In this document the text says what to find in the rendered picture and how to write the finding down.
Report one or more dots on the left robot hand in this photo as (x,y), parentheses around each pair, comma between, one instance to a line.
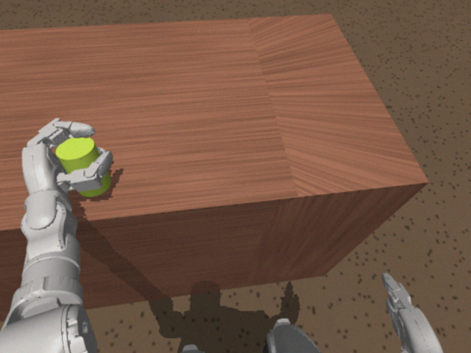
(43,170)

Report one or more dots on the right robot hand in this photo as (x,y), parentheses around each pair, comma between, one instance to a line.
(409,322)

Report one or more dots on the left robot arm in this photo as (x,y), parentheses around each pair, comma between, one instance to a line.
(47,313)

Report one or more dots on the can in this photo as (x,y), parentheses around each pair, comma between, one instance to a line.
(78,153)

